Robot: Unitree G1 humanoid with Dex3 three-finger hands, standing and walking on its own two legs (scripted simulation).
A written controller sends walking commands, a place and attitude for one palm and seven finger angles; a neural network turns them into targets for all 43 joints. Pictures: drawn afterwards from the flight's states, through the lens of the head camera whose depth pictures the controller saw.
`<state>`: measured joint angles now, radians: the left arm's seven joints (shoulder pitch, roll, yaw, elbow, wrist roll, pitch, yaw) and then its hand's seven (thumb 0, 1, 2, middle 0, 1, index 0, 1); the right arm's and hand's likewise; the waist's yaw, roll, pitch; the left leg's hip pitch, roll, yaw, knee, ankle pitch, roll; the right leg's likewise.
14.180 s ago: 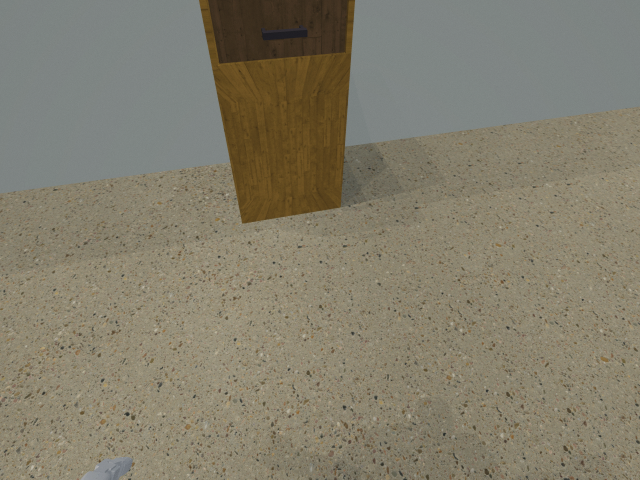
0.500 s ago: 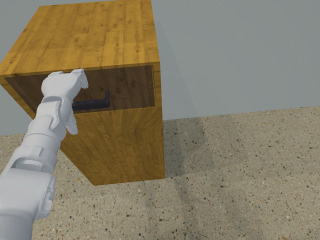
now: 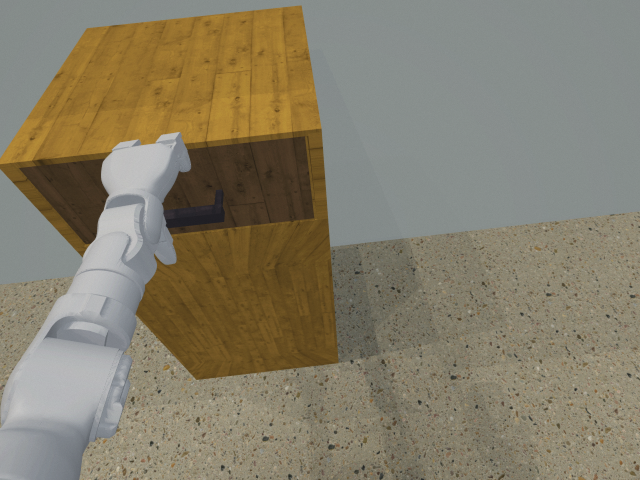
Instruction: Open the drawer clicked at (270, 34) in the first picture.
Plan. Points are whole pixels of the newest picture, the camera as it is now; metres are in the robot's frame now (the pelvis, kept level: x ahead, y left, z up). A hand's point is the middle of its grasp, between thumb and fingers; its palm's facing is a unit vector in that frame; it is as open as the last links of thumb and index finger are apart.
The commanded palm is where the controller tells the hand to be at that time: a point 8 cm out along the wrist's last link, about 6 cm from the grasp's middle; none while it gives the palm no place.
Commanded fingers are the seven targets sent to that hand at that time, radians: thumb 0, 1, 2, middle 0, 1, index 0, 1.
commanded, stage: move the hooked fingers above the handle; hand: left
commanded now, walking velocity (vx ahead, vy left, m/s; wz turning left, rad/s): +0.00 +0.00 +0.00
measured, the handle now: (181, 208) +0.51 +0.22 +0.04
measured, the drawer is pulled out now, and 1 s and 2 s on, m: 0.00 0.00 0.00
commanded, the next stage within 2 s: lower the fingers behind the handle in 1.48 s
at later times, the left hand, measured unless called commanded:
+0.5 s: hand (177, 189) +0.47 +0.18 +0.12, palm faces +0.12 -0.03 -0.99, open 13.7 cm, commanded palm +0.43 +0.23 +0.15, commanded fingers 0.00 -0.50 0.30 -0.30 -1.20 -0.30 -1.20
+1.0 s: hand (171, 193) +0.47 +0.19 +0.11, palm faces +0.13 -0.06 -0.99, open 13.8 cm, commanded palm +0.44 +0.23 +0.15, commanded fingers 0.00 -0.50 0.30 -0.30 -1.20 -0.30 -1.20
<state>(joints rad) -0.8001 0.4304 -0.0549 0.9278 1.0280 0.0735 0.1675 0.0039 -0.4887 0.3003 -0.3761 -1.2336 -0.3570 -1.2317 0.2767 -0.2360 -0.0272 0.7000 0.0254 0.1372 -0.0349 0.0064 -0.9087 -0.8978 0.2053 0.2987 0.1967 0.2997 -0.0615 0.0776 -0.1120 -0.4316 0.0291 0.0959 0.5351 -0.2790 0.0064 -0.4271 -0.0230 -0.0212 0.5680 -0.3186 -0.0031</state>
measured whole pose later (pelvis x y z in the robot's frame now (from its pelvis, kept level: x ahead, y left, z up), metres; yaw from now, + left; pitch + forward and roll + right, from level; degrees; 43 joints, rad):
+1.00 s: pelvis -0.01 +0.00 +0.00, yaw +2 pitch +12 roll +0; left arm -0.86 0.43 -0.11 0.89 1.02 -0.04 0.26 0.00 -0.49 0.30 -0.36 -1.24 -0.32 -1.20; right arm 0.28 -0.28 -0.06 0.73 0.02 0.09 -0.04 0.01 -0.91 -0.90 0.20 0.30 0.20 0.30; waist -0.07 0.04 -0.09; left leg -0.51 0.03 0.06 0.60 -0.28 0.01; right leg -0.48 -0.03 -0.05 0.60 -0.32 0.00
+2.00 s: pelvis -0.03 +0.00 -0.01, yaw +0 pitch +12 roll +0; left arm -0.86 0.50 -0.09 1.04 1.03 -0.04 0.08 0.00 -0.49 0.30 -0.33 -1.21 -0.31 -1.22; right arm 0.32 -0.26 -0.02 0.64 0.03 0.09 -0.07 0.00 -0.91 -0.90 0.21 0.30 0.20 0.30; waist -0.10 0.05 -0.08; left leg -0.55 0.04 0.08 0.63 -0.28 0.01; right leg -0.53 -0.02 -0.03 0.64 -0.31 -0.01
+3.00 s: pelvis -0.01 +0.01 -0.02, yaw +1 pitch +17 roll -1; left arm -0.83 0.43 -0.07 1.09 1.06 0.02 0.30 0.00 -0.49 0.30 -0.32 -1.21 -0.33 -1.23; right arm 0.35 -0.26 -0.06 0.74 0.00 0.09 -0.03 0.00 -0.91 -0.90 0.21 0.30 0.20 0.30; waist -0.11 0.05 -0.14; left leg -0.67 0.04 0.06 0.72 -0.34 0.01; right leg -0.63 -0.01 -0.05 0.70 -0.36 0.00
